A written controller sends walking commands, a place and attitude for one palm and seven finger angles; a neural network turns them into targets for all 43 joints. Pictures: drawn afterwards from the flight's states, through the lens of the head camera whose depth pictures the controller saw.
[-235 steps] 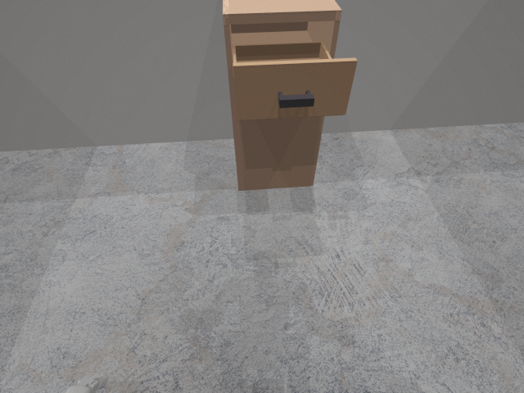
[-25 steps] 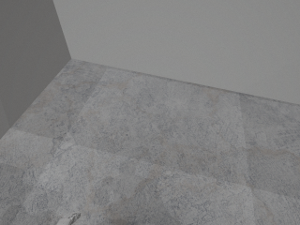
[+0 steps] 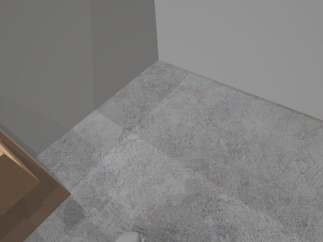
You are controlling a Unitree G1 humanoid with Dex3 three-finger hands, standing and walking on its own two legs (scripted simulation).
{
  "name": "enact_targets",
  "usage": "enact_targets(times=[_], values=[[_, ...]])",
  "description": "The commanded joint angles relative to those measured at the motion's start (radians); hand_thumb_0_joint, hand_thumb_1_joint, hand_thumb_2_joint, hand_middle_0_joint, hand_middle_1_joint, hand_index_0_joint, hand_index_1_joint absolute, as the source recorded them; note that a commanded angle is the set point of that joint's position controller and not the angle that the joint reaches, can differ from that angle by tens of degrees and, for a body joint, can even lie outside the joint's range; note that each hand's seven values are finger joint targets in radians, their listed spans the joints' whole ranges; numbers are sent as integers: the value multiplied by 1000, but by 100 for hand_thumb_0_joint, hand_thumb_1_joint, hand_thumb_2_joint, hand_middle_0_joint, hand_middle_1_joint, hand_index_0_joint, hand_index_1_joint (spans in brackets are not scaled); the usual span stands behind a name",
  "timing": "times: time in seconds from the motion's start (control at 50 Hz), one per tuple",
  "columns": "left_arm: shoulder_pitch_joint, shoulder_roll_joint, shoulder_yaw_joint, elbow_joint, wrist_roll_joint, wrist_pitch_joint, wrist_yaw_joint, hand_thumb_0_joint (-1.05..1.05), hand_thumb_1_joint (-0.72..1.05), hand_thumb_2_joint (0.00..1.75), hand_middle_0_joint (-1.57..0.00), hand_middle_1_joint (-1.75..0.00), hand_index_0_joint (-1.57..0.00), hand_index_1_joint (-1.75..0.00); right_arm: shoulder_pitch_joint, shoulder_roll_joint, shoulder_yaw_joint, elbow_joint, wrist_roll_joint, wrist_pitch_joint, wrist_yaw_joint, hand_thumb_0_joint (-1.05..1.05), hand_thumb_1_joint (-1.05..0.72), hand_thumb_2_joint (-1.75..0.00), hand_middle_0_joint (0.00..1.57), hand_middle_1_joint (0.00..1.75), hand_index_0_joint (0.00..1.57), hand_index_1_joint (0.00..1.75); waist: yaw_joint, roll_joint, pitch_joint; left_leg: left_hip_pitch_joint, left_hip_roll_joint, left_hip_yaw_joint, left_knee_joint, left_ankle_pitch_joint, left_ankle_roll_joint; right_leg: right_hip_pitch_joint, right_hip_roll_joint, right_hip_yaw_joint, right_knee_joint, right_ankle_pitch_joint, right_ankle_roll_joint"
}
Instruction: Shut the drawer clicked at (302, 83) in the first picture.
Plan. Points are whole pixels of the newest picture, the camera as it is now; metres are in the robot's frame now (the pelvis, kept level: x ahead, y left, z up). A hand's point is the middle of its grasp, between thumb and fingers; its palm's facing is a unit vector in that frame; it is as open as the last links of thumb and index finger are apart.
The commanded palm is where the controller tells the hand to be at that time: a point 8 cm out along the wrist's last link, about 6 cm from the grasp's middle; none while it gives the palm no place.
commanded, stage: turn to face it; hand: left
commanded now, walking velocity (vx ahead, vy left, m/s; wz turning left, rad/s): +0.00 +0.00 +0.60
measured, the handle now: out of the picture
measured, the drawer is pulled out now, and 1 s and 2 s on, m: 0.30 0.30 0.30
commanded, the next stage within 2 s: take the last steps up to it in 1.60 s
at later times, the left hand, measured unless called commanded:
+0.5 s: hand out of the picture +0.00 +0.30 -0.17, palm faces +0.34 -0.91 -0.24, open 7.4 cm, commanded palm none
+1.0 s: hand out of the picture -0.02 +0.24 -0.14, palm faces +0.55 -0.79 -0.28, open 7.4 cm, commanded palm none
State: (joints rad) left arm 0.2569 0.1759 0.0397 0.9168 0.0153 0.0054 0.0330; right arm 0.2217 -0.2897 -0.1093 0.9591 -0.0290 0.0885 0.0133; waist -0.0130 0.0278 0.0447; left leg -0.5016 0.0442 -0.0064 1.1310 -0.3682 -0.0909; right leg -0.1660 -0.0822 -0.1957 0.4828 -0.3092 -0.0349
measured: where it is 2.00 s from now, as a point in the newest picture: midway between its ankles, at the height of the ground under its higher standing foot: outside the picture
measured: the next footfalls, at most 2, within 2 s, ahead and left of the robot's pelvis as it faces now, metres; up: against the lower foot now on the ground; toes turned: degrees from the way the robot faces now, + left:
left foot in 0.22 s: +0.00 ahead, +0.16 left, +0.00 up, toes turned +14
right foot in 0.76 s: +0.09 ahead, -0.06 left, +0.00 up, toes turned +25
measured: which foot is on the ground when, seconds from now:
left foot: up 0.00-0.20, down 0.22-0.76, up 0.78-1.00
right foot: down 0.00-0.22, up 0.24-0.74, down 0.76-1.00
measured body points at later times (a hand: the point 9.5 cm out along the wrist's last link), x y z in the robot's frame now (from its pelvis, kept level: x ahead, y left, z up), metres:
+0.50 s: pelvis -0.01 +0.07 +0.00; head +0.01 +0.10 +0.45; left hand -0.02 +0.35 -0.15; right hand +0.17 -0.13 -0.12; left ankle -0.04 +0.15 -0.74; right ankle +0.03 -0.11 -0.66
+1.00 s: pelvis -0.01 +0.02 +0.00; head +0.02 +0.00 +0.45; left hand -0.05 +0.28 -0.12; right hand +0.16 -0.20 -0.16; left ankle -0.10 +0.14 -0.65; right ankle +0.05 -0.07 -0.74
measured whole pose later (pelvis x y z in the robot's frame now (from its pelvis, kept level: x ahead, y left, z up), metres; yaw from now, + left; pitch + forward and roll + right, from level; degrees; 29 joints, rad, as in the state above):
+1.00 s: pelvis -0.01 +0.02 +0.00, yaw +36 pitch -2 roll +2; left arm 0.18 0.17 0.02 0.86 0.01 0.02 0.03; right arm 0.28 -0.27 -0.10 0.97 -0.03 0.09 0.03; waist -0.06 0.04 0.06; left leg -0.50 0.03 -0.01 1.18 -0.36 -0.08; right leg -0.17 -0.10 -0.16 0.50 -0.29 0.00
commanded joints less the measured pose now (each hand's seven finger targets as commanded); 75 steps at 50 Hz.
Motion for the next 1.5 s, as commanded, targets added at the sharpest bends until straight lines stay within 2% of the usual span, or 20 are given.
enact_targets(times=[0.0, 0.1, 0.16, 0.18, 0.2, 0.22, 0.34, 0.56, 0.68, 0.7, 0.74, 0.76, 0.86, 1.1, 1.16, 1.18, 1.2, 1.22, 1.36, 1.48], values=[[87, 210, 52, -43, 17, -12, 3, 0, 90, 90, -20, -30, -20, -30, -144, -20, 15, -122, 10, -31, 6, 0, -90, -90, 20, 30, 20, 30, 62, -213, 3, -72, 0, 45, -141, -82, -1, 104, -279, 194, -113, 508, -102], [98, 250, 63, -34, 20, -1, -4, 0, 90, 90, -20, -30, -20, -30, -172, -14, 33, -147, 20, -47, 8, 0, -90, -90, 20, 30, 20, 30, 74, -269, -68, 85, -27, 114, -379, -82, 32, 125, -287, 121, -34, 618, -77], [77, 258, 66, -30, 9, 5, -9, 0, 90, 90, -20, -30, -20, -30, -95, -51, 26, -137, 18, -60, 5, 0, -90, -90, 20, 30, 20, 30, 24, -236, -128, 278, -40, 139, -642, 117, 54, 83, -262, 30, 109, 574, -4], [69, 238, 64, -40, 2, 7, -12, 0, 90, 90, -20, -30, -20, -30, -16, -115, 9, -121, 14, -72, 3, 0, -90, -90, 20, 30, 20, 30, -21, -104, -188, 487, 39, 48, -751, 307, 82, -56, -235, 1, 303, 437, 47], [44, 173, 52, -89, -6, 7, -21, 0, 90, 90, -20, -30, -20, -30, 53, -243, -25, -112, 12, -81, -5, 0, -90, -90, 20, 30, 20, 30, -67, 241, -220, 689, 333, -322, -738, 763, 213, -404, -79, -3, 534, -249, 138], [-1, 173, 45, -108, 3, 21, -13, 0, 90, 90, -20, -30, -20, -30, 106, -273, -29, -85, 27, -72, -9, 0, -90, -90, 20, 30, 20, 30, -79, 220, -231, 660, 408, -334, -702, 1022, 305, -460, -60, 110, 648, -366, 138], [1, 180, 58, -59, 2, 30, -22, 0, 90, 90, -20, -30, -20, -30, -75, -145, 9, -129, 17, -85, -30, 0, -90, -90, 20, 30, 20, 30, 10, 117, -65, 406, 180, -148, -743, 780, 225, -401, -37, 182, 712, -89, 151], [-163, 149, 50, -137, -7, 26, -10, 0, 90, 90, -20, -30, -20, -30, 33, -135, -9, -102, 6, -79, -29, 0, -90, -90, 20, 30, 20, 30, -27, 107, -68, 395, 163, -355, -754, 612, 275, -343, 22, 217, 434, -118, 152], [-100, 147, 47, -135, -18, 7, -1, 0, 90, 90, -20, -30, -20, -30, 11, -131, -15, -105, 9, -73, -29, 0, -90, -90, 20, 30, 20, 30, 16, 107, -112, 274, 118, -429, -663, 655, 242, -64, 78, 207, 89, -4, 120], [-56, 159, 51, -126, -19, -2, 2, 0, 90, 90, -20, -30, -20, -30, 4, -116, -14, -109, 15, -73, -27, 0, -90, -90, 20, 30, 20, 30, 41, 73, -131, 204, 82, -412, -619, 542, 204, 58, 52, 217, -63, 109, 117], [-19, 305, 78, -123, 3, -15, 13, 0, 90, 90, -20, -30, -20, -30, 47, -8, 1, -130, 26, -75, -23, 0, -90, -90, 20, 30, 20, 30, 51, -350, -167, -137, -137, -107, -265, -209, 44, 321, -385, 594, -181, 342, -36], [-3, 296, 69, -131, -2, -7, 12, 0, 90, 90, -20, -30, -20, -30, 38, -69, -13, -132, 12, -67, -25, 0, -90, -90, 20, 30, 20, 30, 55, -239, -153, -88, -95, -106, -73, -256, 48, 156, -435, 554, -170, 370, -113], [-146, 176, 36, -152, -4, -12, 3, 0, 90, 90, -20, -30, -20, -30, 73, -44, -12, -64, 6, -28, 9, 0, -90, -90, 20, 30, 20, 30, -24, -221, 23, -68, -23, -35, 150, 17, 18, -61, -219, 223, -200, 203, -44], [30, 258, 68, -79, 18, 3, -2, 0, 90, 90, -20, -30, -20, -30, -97, -9, 23, -124, 19, -46, 15, 0, -90, -90, 20, 30, 20, 30, 65, -274, -46, 88, -22, 106, -343, -91, 29, 69, -291, 116, -70, 446, -74], [18, 255, 71, -66, 7, 9, -6, 0, 90, 90, -20, -30, -20, -30, -7, -40, 19, -104, 18, -63, 8, 0, -90, -90, 20, 30, 20, 30, 7, -209, -112, 289, -34, 113, -636, 115, 52, 30, -261, 42, 98, 458, 3], [29, 218, 64, -77, 0, 14, -9, 0, 90, 90, -20, -30, -20, -30, 60, -111, 2, -88, 14, -75, 8, 0, -90, -90, 20, 30, 20, 30, -30, -11, -175, 490, 70, -11, -742, 313, 86, -113, -208, 8, 298, 292, 58], [5, 143, 43, -120, -7, 15, -15, 0, 90, 90, -20, -30, -20, -30, 123, -230, -24, -85, 13, -84, -1, 0, -90, -90, 20, 30, 20, 30, -68, 325, -196, 624, 356, -375, -752, 819, 216, -419, -58, 20, 524, -335, 141], [-51, 162, 36, -129, 2, 27, -5, 0, 90, 90, -20, -30, -20, -30, 173, -242, -22, -60, 18, -75, -11, 0, -90, -90, 20, 30, 20, 30, -87, 225, -214, 592, 396, -346, -714, 1014, 300, -413, -51, 141, 625, -382, 124], [12, 163, 41, -22, 1, 36, -13, 0, 90, 90, -20, -30, -20, -30, -10, -110, 28, -91, 19, -92, -39, 0, -90, -90, 20, 30, 20, 30, 11, 120, -79, 446, 181, -128, -761, 837, 223, -376, -28, 179, 709, -67, 140], [-19, 160, 41, -22, 2, 42, -5, 0, 90, 90, -20, -30, -20, -30, 32, -87, 29, -69, 18, -91, -39, 0, -90, -90, 20, 30, 20, 30, 3, 72, -52, 427, 183, -213, -826, 626, 243, -367, -14, 199, 635, -31, 145]])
